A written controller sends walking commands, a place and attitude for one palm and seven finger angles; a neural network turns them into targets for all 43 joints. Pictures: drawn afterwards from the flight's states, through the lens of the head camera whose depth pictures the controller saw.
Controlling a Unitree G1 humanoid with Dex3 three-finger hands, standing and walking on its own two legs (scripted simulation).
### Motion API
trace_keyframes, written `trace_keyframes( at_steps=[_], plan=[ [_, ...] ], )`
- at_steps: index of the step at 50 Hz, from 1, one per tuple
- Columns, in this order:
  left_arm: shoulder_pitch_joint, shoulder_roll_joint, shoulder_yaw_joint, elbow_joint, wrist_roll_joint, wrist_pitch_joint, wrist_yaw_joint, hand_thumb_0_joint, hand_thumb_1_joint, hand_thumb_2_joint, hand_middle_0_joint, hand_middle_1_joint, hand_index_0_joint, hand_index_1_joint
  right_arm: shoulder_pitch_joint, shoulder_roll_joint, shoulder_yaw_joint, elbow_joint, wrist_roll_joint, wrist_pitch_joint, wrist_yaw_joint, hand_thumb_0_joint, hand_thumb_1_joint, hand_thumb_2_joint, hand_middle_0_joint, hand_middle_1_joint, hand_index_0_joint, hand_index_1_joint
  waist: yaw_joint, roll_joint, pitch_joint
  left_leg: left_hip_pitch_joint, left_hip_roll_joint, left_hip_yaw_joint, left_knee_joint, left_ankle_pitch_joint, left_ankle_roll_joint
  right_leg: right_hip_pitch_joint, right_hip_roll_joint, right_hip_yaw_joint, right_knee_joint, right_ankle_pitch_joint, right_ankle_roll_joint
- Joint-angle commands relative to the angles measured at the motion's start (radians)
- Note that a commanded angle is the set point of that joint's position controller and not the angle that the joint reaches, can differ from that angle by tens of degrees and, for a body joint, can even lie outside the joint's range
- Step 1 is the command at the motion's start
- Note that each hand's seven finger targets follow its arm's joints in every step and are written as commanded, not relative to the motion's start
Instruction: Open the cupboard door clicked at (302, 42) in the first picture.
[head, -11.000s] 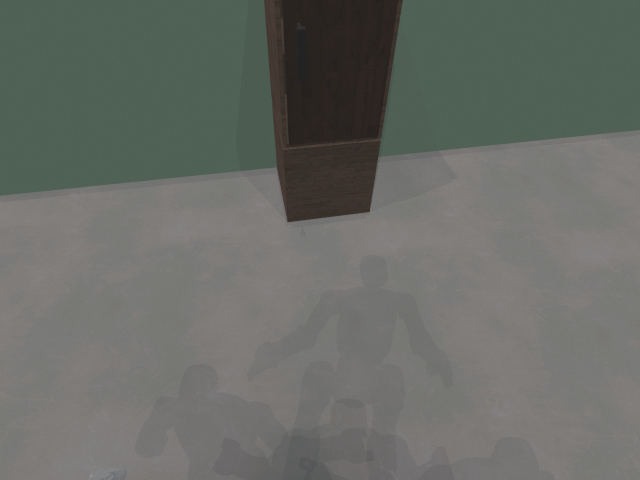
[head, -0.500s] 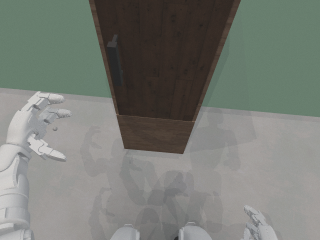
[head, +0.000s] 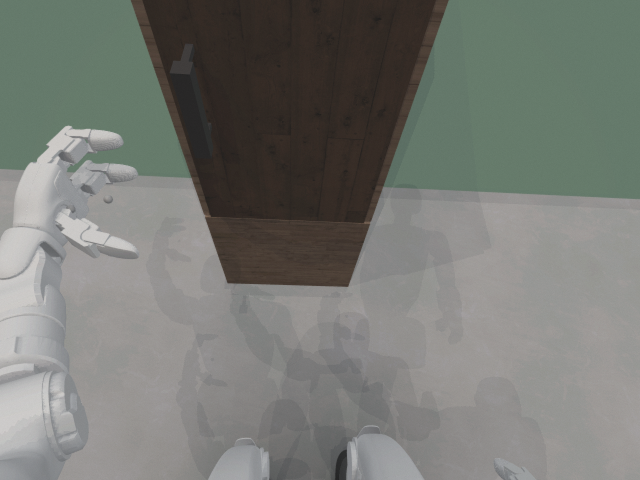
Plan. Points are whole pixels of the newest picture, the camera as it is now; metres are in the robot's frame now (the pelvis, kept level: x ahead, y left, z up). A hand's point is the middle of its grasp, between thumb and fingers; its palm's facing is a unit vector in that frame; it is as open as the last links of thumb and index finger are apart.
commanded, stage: move the hooked fingers beside the handle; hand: left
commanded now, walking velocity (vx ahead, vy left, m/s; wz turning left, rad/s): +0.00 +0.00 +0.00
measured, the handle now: (196, 104) +0.60 +0.17 +0.06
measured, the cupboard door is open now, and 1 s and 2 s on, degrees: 0 0 0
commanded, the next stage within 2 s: slide the fingers in behind the handle in 1.54 s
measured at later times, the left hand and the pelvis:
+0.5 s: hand (130, 148) +0.51 +0.24 +0.06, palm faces -0.06 -1.00 -0.02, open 14.0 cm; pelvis +0.00 +0.00 -0.01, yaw -1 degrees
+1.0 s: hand (144, 128) +0.56 +0.23 +0.05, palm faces -0.06 -1.00 -0.02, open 14.0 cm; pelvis +0.01 +0.01 -0.01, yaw -3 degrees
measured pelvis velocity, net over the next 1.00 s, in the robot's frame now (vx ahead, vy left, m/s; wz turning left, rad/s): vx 0.01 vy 0.01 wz -0.05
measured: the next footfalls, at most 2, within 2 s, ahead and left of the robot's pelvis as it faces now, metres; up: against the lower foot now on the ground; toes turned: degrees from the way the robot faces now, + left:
none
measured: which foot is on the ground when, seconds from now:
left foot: down 0.00-1.00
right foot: down 0.00-1.00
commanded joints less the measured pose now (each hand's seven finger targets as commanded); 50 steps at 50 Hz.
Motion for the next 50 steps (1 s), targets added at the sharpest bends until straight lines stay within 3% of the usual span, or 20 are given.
trace_keyframes(
  at_steps=[1,6,7,10,11,14,18,21,23,29,31,32,34,37,38,40,42,45,46,50],
  plan=[
    [-0.383,0.328,0.074,-0.159,-0.016,-0.077,0.005,0.000,-0.500,0.300,-0.300,-1.200,-0.300,-1.200,0.120,-0.176,-0.068,-0.076,-0.001,0.002,-0.002,0.000,-0.900,-0.900,0.200,0.300,0.200,0.300,0.006,0.125,-0.438,0.196,-0.019,-0.049,-0.114,0.427,-0.001,0.264,0.042,0.050,-0.056,0.309,-0.021],
    [-0.479,0.335,0.057,-0.145,0.006,-0.088,0.011,0.000,-0.500,0.300,-0.300,-1.200,-0.300,-1.200,0.142,-0.181,-0.075,-0.063,-0.004,0.030,0.000,0.000,-0.900,-0.900,0.200,0.300,0.200,0.300,-0.019,0.142,-0.449,0.221,-0.013,-0.060,-0.104,0.434,-0.001,0.212,0.044,0.044,-0.053,0.289,-0.018],
    [-0.469,0.310,0.042,-0.112,0.004,-0.082,0.013,0.000,-0.500,0.300,-0.300,-1.200,-0.300,-1.200,0.140,-0.178,-0.072,-0.063,-0.004,0.034,0.001,0.000,-0.900,-0.900,0.200,0.300,0.200,0.300,-0.024,0.139,-0.434,0.212,-0.015,-0.055,-0.103,0.415,0.001,0.206,0.044,0.046,-0.060,0.280,-0.017],
    [-0.547,0.365,0.070,-0.068,0.012,-0.077,0.023,0.000,-0.500,0.300,-0.300,-1.200,-0.300,-1.200,0.155,-0.187,-0.068,-0.048,-0.006,0.045,-0.005,0.000,-0.900,-0.900,0.200,0.300,0.200,0.300,-0.047,0.093,-0.417,0.150,-0.015,-0.056,-0.093,0.366,0.010,0.210,0.045,0.051,-0.059,0.266,-0.015],
    [-0.556,0.397,0.084,-0.063,0.023,-0.076,0.025,0.000,-0.500,0.300,-0.300,-1.200,-0.300,-1.200,0.160,-0.189,-0.066,-0.049,-0.006,0.048,-0.005,0.000,-0.900,-0.900,0.200,0.300,0.200,0.300,-0.039,0.126,-0.436,0.155,-0.017,-0.055,-0.094,0.369,0.007,0.216,0.043,0.055,-0.059,0.267,-0.015],
    [-0.573,0.394,0.074,-0.070,0.040,-0.083,0.032,0.000,-0.500,0.300,-0.300,-1.200,-0.300,-1.200,0.174,-0.184,-0.067,-0.045,-0.012,0.058,-0.001,0.000,-0.900,-0.900,0.200,0.300,0.200,0.300,-0.041,0.167,-0.486,0.196,-0.014,-0.059,-0.081,0.425,0.003,0.203,0.045,0.053,-0.050,0.292,-0.016],
    [-0.651,0.401,0.057,-0.003,0.049,-0.068,0.037,0.000,-0.500,0.300,-0.300,-1.200,-0.300,-1.200,0.191,-0.191,-0.060,-0.032,-0.014,0.071,0.000,0.000,-0.900,-0.900,0.200,0.300,0.200,0.300,-0.080,0.135,-0.438,0.154,-0.008,-0.068,-0.071,0.393,0.008,0.162,0.049,0.048,-0.051,0.268,-0.012],
    [-0.683,0.469,0.099,-0.003,0.063,-0.067,0.044,0.000,-0.500,0.300,-0.300,-1.200,-0.300,-1.200,0.212,-0.199,-0.057,-0.036,-0.021,0.080,0.001,0.000,-0.900,-0.900,0.200,0.300,0.200,0.300,-0.073,0.173,-0.502,0.173,-0.008,-0.072,-0.060,0.428,0.005,0.167,0.051,0.048,-0.038,0.288,-0.015],
    [-0.695,0.433,0.061,0.045,0.073,-0.054,0.045,0.000,-0.500,0.300,-0.300,-1.200,-0.300,-1.200,0.212,-0.193,-0.052,-0.033,-0.021,0.085,0.004,0.000,-0.900,-0.900,0.200,0.300,0.200,0.300,-0.095,0.169,-0.457,0.150,-0.007,-0.071,-0.054,0.406,0.007,0.135,0.051,0.046,-0.043,0.271,-0.012],
    [-0.787,0.517,0.098,0.051,0.100,-0.048,0.059,0.000,-0.500,0.300,-0.300,-1.200,-0.300,-1.200,0.250,-0.205,-0.047,-0.030,-0.031,0.102,0.007,0.000,-0.900,-0.900,0.200,0.300,0.200,0.300,-0.112,0.192,-0.522,0.148,-0.001,-0.081,-0.029,0.442,0.009,0.126,0.055,0.043,-0.024,0.293,-0.013],
    [-0.826,0.501,0.077,0.054,0.106,-0.044,0.060,0.000,-0.500,0.300,-0.300,-1.200,-0.300,-1.200,0.264,-0.206,-0.044,-0.025,-0.035,0.109,0.011,0.000,-0.900,-0.900,0.200,0.300,0.200,0.300,-0.127,0.231,-0.519,0.193,0.007,-0.096,-0.027,0.485,0.001,0.074,0.059,0.032,-0.019,0.293,-0.015],
    [-0.808,0.517,0.094,0.078,0.109,-0.038,0.062,0.000,-0.500,0.300,-0.300,-1.200,-0.300,-1.200,0.267,-0.209,-0.045,-0.027,-0.036,0.114,0.012,0.000,-0.900,-0.900,0.200,0.300,0.200,0.300,-0.123,0.221,-0.525,0.179,0.005,-0.091,-0.019,0.479,0.004,0.079,0.060,0.035,-0.021,0.292,-0.014],
    [-0.845,0.514,0.079,0.097,0.117,-0.024,0.066,0.000,-0.500,0.300,-0.300,-1.200,-0.300,-1.200,0.273,-0.208,-0.040,-0.025,-0.037,0.118,0.014,0.000,-0.900,-0.900,0.200,0.300,0.200,0.300,-0.144,0.212,-0.500,0.149,0.006,-0.090,-0.015,0.460,0.008,0.073,0.061,0.035,-0.024,0.289,-0.012],
    [-0.892,0.560,0.093,0.081,0.138,-0.023,0.073,0.000,-0.500,0.300,-0.300,-1.200,-0.300,-1.200,0.293,-0.211,-0.036,-0.024,-0.043,0.127,0.015,0.000,-0.900,-0.900,0.200,0.300,0.200,0.300,-0.146,0.257,-0.541,0.182,0.010,-0.102,-0.007,0.509,0.002,0.057,0.062,0.028,-0.011,0.305,-0.016],
    [-0.864,0.533,0.081,0.090,0.138,-0.018,0.073,0.000,-0.500,0.300,-0.300,-1.200,-0.300,-1.200,0.295,-0.208,-0.038,-0.027,-0.044,0.129,0.020,0.000,-0.900,-0.900,0.200,0.300,0.200,0.300,-0.141,0.274,-0.541,0.189,0.009,-0.098,-0.006,0.512,0.001,0.049,0.063,0.029,-0.015,0.304,-0.016],
    [-0.802,0.547,0.106,0.080,0.137,-0.021,0.073,0.000,-0.500,0.300,-0.300,-1.200,-0.300,-1.200,0.308,-0.211,-0.041,-0.036,-0.047,0.137,0.024,0.000,-0.900,-0.900,0.200,0.300,0.200,0.300,-0.122,0.264,-0.576,0.226,0.013,-0.107,-0.006,0.577,-0.003,0.056,0.067,0.021,-0.004,0.330,-0.021],
    [-0.792,0.505,0.085,0.055,0.126,-0.013,0.068,0.000,-0.500,0.300,-0.300,-1.200,-0.300,-1.200,0.309,-0.209,-0.043,-0.038,-0.049,0.146,0.033,0.000,-0.900,-0.900,0.200,0.300,0.200,0.300,-0.127,0.268,-0.571,0.244,0.019,-0.108,-0.013,0.601,-0.006,0.048,0.069,0.016,-0.013,0.337,-0.017],
    [-0.771,0.535,0.121,0.040,0.117,-0.010,0.068,0.000,-0.500,0.300,-0.300,-1.200,-0.300,-1.200,0.311,-0.213,-0.046,-0.045,-0.047,0.155,0.033,0.000,-0.900,-0.900,0.200,0.300,0.200,0.300,-0.122,0.228,-0.556,0.220,0.018,-0.103,-0.021,0.580,0.000,0.080,0.072,0.015,-0.015,0.347,-0.019],
    [-0.772,0.543,0.122,0.006,0.120,-0.014,0.069,0.000,-0.500,0.300,-0.300,-1.200,-0.300,-1.200,0.311,-0.211,-0.047,-0.049,-0.045,0.158,0.035,0.000,-0.900,-0.900,0.200,0.300,0.200,0.300,-0.111,0.259,-0.582,0.238,0.017,-0.101,-0.024,0.598,-0.004,0.085,0.072,0.018,-0.019,0.350,-0.017],
    [-0.786,0.521,0.123,-0.057,0.107,-0.041,0.084,0.000,-0.500,0.300,-0.300,-1.200,-0.300,-1.200,0.310,-0.204,-0.054,-0.044,-0.047,0.160,0.040,0.000,-0.900,-0.900,0.200,0.300,0.200,0.300,-0.113,0.276,-0.581,0.275,0.018,-0.102,-0.023,0.626,-0.005,0.082,0.077,0.018,-0.024,0.366,-0.020]
  ],
)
